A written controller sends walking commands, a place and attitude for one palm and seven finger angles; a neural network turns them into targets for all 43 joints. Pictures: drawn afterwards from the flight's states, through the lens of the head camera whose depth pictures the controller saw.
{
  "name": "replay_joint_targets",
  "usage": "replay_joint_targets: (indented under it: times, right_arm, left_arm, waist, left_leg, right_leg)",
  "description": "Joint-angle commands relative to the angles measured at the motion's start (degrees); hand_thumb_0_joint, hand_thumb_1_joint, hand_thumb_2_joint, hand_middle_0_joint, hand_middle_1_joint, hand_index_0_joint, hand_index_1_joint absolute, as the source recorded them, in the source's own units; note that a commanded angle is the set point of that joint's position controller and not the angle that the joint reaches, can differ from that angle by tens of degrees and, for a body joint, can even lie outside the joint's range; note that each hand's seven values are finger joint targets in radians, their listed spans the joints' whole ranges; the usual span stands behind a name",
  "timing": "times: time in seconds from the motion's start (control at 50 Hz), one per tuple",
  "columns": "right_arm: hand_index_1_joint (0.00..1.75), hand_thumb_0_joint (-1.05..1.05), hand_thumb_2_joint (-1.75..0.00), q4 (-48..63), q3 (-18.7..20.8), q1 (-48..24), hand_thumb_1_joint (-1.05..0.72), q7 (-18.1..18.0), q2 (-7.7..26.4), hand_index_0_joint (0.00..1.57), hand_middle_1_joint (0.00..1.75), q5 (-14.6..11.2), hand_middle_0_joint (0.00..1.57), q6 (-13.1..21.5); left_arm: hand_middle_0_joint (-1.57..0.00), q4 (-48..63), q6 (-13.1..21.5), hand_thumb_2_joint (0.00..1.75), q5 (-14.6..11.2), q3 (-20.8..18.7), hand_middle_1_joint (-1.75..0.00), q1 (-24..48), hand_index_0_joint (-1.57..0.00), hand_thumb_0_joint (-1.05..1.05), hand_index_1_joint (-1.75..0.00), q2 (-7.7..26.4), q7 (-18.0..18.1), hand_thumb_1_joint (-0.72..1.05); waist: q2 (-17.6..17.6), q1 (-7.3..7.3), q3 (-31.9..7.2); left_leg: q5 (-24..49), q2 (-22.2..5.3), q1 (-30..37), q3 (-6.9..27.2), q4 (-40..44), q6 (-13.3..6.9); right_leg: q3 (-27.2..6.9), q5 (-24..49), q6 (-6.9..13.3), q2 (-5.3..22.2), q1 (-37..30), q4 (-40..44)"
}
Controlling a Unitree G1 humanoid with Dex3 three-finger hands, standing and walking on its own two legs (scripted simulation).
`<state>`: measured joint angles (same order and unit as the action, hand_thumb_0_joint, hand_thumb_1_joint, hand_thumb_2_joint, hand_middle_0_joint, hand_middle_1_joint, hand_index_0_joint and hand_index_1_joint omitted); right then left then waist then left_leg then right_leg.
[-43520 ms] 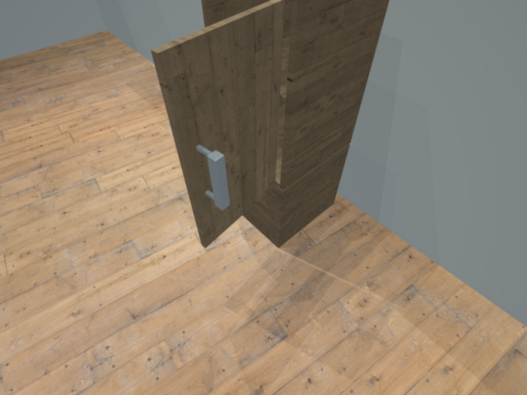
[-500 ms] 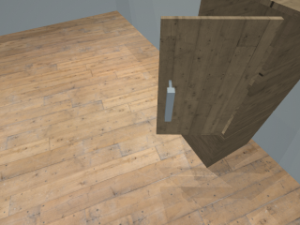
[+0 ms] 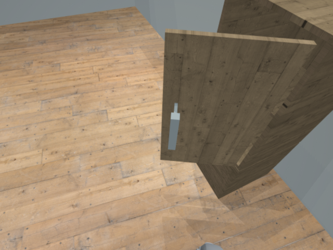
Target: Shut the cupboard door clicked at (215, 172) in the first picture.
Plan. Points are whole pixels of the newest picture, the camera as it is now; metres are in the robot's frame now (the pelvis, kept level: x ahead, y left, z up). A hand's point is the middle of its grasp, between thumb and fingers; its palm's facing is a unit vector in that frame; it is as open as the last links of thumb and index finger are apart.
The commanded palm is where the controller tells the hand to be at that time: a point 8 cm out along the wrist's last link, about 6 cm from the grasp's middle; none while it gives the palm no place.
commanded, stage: shuffle to correct the standing spot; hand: left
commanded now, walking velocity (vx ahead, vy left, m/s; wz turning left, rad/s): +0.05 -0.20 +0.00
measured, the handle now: (173, 127) +0.49 +0.02 -0.06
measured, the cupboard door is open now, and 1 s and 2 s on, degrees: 60 60 60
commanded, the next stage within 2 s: come to a stop and stand still in 0.58 s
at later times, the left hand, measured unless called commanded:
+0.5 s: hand out of the picture +0.07 +0.04 -0.20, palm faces +0.07 -0.99 -0.12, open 7.3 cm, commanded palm none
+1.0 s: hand out of the picture +0.10 -0.07 -0.17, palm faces +0.04 -0.97 -0.25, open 7.3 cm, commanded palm none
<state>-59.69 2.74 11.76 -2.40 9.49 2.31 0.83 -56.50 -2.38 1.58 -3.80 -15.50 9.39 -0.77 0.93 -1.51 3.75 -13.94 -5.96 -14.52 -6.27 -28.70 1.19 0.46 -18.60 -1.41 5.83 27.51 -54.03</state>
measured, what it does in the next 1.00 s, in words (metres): steps to the right: right foot, then left foot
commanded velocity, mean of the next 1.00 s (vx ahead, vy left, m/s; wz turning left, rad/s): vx -0.01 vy -0.02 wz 0.00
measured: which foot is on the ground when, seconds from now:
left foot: down 0.00-0.12, up 0.14-0.44, down 0.46-0.84, up 0.86-1.00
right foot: up 0.00-0.10, down 0.12-0.46, up 0.48-0.82, down 0.84-1.00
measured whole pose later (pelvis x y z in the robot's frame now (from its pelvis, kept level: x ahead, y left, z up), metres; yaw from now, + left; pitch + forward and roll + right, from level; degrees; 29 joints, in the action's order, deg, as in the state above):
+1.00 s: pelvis +0.05 -0.25 -0.01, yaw +0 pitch +0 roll +2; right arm -58.0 4.3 11.9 -0.9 13.8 1.1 -4.3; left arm -57.0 -0.1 1.6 -2.5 -11.7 8.4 1.6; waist -1.4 0.2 5.6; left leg -28.4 -0.9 -25.3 -1.8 -60.1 3.0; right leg 1.8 -17.0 -3.1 6.6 15.4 -32.9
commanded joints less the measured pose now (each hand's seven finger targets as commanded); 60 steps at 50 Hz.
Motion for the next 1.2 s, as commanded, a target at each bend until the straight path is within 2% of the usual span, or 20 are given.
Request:
replay_joint_targets:
  times: [0.0,0.06,0.08,0.1,0.14,0.2,0.34,0.4,0.42,0.44,0.46,0.52,0.6,0.76,0.78,0.82,0.86,0.9,1.04,1.18]
  right_arm:
    - [0.30,0.00,-0.90,3.26,3.67,2.00,-0.90,0.19,12.06,0.20,0.30,0.09,0.20,-0.24]
    - [0.30,0.00,-0.90,3.66,4.11,1.50,-0.90,0.48,12.12,0.20,0.30,0.15,0.20,-1.10]
    - [0.30,0.00,-0.90,3.97,3.58,1.85,-0.90,0.56,9.77,0.20,0.30,-0.12,0.20,-1.18]
    - [0.30,0.00,-0.90,5.67,2.19,1.81,-0.90,0.59,3.93,0.20,0.30,-0.55,0.20,-1.39]
    - [0.30,0.00,-0.90,6.30,2.10,0.77,-0.90,0.08,5.06,0.20,0.30,-1.03,0.20,-1.96]
    - [0.30,0.00,-0.90,3.88,1.92,2.03,-0.90,0.46,5.94,0.20,0.30,-0.89,0.20,-1.86]
    - [0.30,0.00,-0.90,3.54,0.45,1.12,-0.90,-0.13,2.87,0.20,0.30,-1.21,0.20,-1.86]
    - [0.30,0.00,-0.90,0.73,0.19,8.18,-0.90,-0.99,3.40,0.20,0.30,-1.34,0.20,-1.04]
    - [0.30,0.00,-0.90,-0.14,0.67,11.12,-0.90,-1.38,6.04,0.20,0.30,-1.09,0.20,-0.48]
    - [0.30,0.00,-0.90,0.25,1.71,11.80,-0.90,-1.76,11.49,0.20,0.30,-0.48,0.20,-0.23]
    - [0.30,0.00,-0.90,0.67,2.07,11.96,-0.90,-1.95,13.36,0.20,0.30,-0.71,0.20,-1.06]
    - [0.30,0.00,-0.90,2.94,0.78,2.98,-0.90,-2.44,9.09,0.20,0.30,-0.40,0.20,-0.22]
    - [0.30,0.00,-0.90,3.16,1.23,3.07,-0.90,-1.82,9.43,0.20,0.30,-0.44,0.20,-0.04]
    - [0.30,0.00,-0.90,3.50,3.01,2.59,-0.90,0.33,11.37,0.20,0.30,-0.17,0.20,-1.68]
    - [0.30,0.00,-0.90,3.52,2.79,3.10,-0.90,0.75,10.42,0.20,0.30,-0.56,0.20,-1.68]
    - [0.30,0.00,-0.90,5.74,1.07,3.69,-0.90,1.34,2.11,0.20,0.30,-1.78,0.20,-1.73]
    - [0.30,0.00,-0.90,7.13,1.31,3.08,-0.90,1.31,3.41,0.20,0.30,-1.85,0.20,-2.86]
    - [0.30,0.00,-0.90,6.39,1.53,0.56,-0.90,1.25,5.38,0.20,0.30,-1.40,0.20,-3.56]
    - [0.30,0.00,-0.90,7.95,1.80,-2.58,-0.90,3.30,6.30,0.20,0.30,-1.10,0.20,-5.22]
    - [0.30,0.00,-0.90,8.05,1.44,1.28,-0.90,3.27,4.71,0.20,0.30,-2.02,0.20,-2.83]
  left_arm:
    - [-0.20,1.53,0.31,0.90,0.17,-0.20,-0.30,-3.85,-0.20,0.00,-0.30,1.54,-0.81,0.90]
    - [-0.20,1.19,1.24,0.90,0.14,-0.91,-0.30,-6.86,-0.20,0.00,-0.30,4.75,-0.89,0.90]
    - [-0.20,0.24,1.83,0.90,0.32,-1.50,-0.30,-10.40,-0.20,0.00,-0.30,8.26,-0.59,0.90]
    - [-0.20,-0.18,1.94,0.90,1.06,-2.65,-0.30,-11.93,-0.20,0.00,-0.30,14.74,0.27,0.90]
    - [-0.20,1.75,1.46,0.90,0.93,-1.79,-0.30,-7.88,-0.20,0.00,-0.30,12.71,1.04,0.90]
    - [-0.20,3.69,1.51,0.90,0.54,-0.63,-0.30,-0.21,-0.20,0.00,-0.30,8.43,1.61,0.90]
    - [-0.20,2.70,1.11,0.90,0.60,-0.13,-0.30,-2.88,-0.20,0.00,-0.30,8.38,2.14,0.90]
    - [-0.20,2.35,0.59,0.90,-0.55,-0.32,-0.30,-1.41,-0.20,0.00,-0.30,7.66,1.82,0.90]
    - [-0.20,2.34,0.63,0.90,-1.00,-0.05,-0.30,-2.38,-0.20,0.00,-0.30,5.78,1.46,0.90]
    - [-0.20,3.04,0.63,0.90,-1.24,0.41,-0.30,-4.56,-0.20,0.00,-0.30,2.82,1.08,0.90]
    - [-0.20,4.22,0.07,0.90,-0.43,0.24,-0.30,-1.64,-0.20,0.00,-0.30,6.29,1.33,0.90]
    - [-0.20,3.12,-0.98,0.90,0.43,-1.77,-0.30,0.12,-0.20,0.00,-0.30,7.32,0.64,0.90]
    - [-0.20,1.74,-2.02,0.90,0.08,-1.20,-0.30,-1.46,-0.20,0.00,-0.30,4.44,0.21,0.90]
    - [-0.20,2.21,1.27,0.90,-0.59,-0.10,-0.30,0.02,-0.20,0.00,-0.30,3.30,0.50,0.90]
    - [-0.20,0.73,2.19,0.90,-0.60,-0.37,-0.30,-3.16,-0.20,0.00,-0.30,4.82,0.71,0.90]
    - [-0.20,-0.68,3.63,0.90,0.22,-1.58,-0.30,-5.36,-0.20,0.00,-0.30,14.41,2.05,0.90]
    - [-0.20,1.33,2.81,0.90,0.40,-1.23,-0.30,-3.87,-0.20,0.00,-0.30,14.80,2.34,0.90]
    - [-0.20,0.14,3.17,0.90,0.33,-2.09,-0.30,-3.02,-0.20,0.00,-0.30,14.61,3.27,0.90]
    - [-0.20,1.87,2.79,0.90,0.60,-2.50,-0.30,-2.13,-0.20,0.00,-0.30,14.02,4.45,0.90]
    - [-0.20,4.28,1.58,0.90,1.06,-2.50,-0.30,2.27,-0.20,0.00,-0.30,15.52,3.44,0.90]
  waist:
    - [-12.40,1.89,-0.79]
    - [-9.15,0.00,-3.23]
    - [1.21,-2.04,-4.62]
    - [23.47,-2.94,-5.19]
    - [19.98,-2.34,-6.19]
    - [11.57,1.24,-4.84]
    - [6.07,0.19,-4.28]
    - [1.90,3.45,-7.29]
    - [-3.99,4.69,-8.47]
    - [-20.70,4.36,-7.55]
    - [-15.63,6.04,-4.88]
    - [-10.93,1.81,0.33]
    - [-7.51,1.01,-2.36]
    - [-16.15,1.79,-5.04]
    - [-11.89,0.47,-7.63]
    - [16.77,-0.52,-9.86]
    - [7.82,-0.71,-8.69]
    - [19.48,-1.40,-5.52]
    - [10.70,-1.66,-3.58]
    - [12.91,1.13,-4.71]
  left_leg:
    - [-1.08,-10.47,-4.49,6.38,11.08,-7.75]
    - [-4.33,-7.97,-7.61,5.62,1.32,-4.03]
    - [-9.04,-2.94,-12.02,1.31,-9.50,-1.67]
    - [-25.64,5.33,-22.75,-3.97,-26.88,0.68]
    - [-22.27,2.66,-20.83,4.86,-40.11,-1.60]
    - [-14.33,1.33,-17.99,2.68,-40.71,-0.65]
    - [-13.61,3.11,-9.07,-0.63,-17.13,-0.37]
    - [1.10,2.38,3.86,-0.15,2.31,-0.94]
    - [8.42,-3.39,13.53,6.43,9.46,-2.78]
    - [25.68,-20.48,17.53,26.82,11.13,-9.96]
    - [34.21,-26.91,13.06,30.68,9.61,-16.88]
    - [31.78,-18.72,3.75,17.62,10.85,-13.33]
    - [32.60,-13.03,3.82,6.45,9.34,-9.42]
    - [20.46,-7.25,4.82,2.93,0.09,-5.21]
    - [13.12,-4.36,2.86,2.06,-3.73,-2.85]
    - [-20.86,3.44,-11.47,-0.07,-16.14,1.79]
    - [-20.18,2.73,-9.43,5.97,-22.94,0.58]
    - [-18.42,3.36,-16.71,6.81,-33.19,1.47]
    - [-8.68,4.09,-17.13,7.41,-35.58,2.92]
    - [-5.36,6.97,3.40,1.88,-4.04,1.54]
  right_leg:
    - [6.24,2.05,-1.34,-2.44,-6.93,12.35]
    - [7.08,5.56,-0.62,-4.36,-17.32,24.50]
    - [2.31,7.00,0.36,-0.61,-22.85,31.46]
    - [-13.88,14.02,4.84,12.32,-26.09,37.19]
    - [-13.40,13.73,10.58,12.35,-19.06,39.35]
    - [-4.59,19.73,11.26,8.00,-17.75,35.34]
    - [-6.24,28.71,14.84,7.93,-19.04,34.83]
    - [-4.16,28.59,11.09,4.77,-17.16,28.28]
    - [-1.89,21.72,7.35,1.82,-10.38,20.75]
    - [2.99,-4.74,2.28,-4.74,3.05,7.60]
    - [-1.60,-15.85,1.56,-5.32,5.26,-5.61]
    - [-5.75,-6.19,-0.31,-4.22,7.17,-17.85]
    - [-3.23,-0.70,-2.05,-3.94,3.22,-15.86]
    - [6.74,-0.87,-2.08,-4.96,-11.12,22.19]
    - [6.06,7.35,-2.27,-4.69,-17.46,30.27]
    - [-12.91,36.53,2.17,14.41,-25.96,32.74]
    - [-11.69,40.95,8.08,18.65,-19.47,32.82]
    - [-14.36,52.92,8.56,17.16,-22.76,30.05]
    - [-9.43,30.47,9.07,16.92,-18.75,32.97]
    - [-7.80,13.82,6.19,12.28,-8.57,30.45]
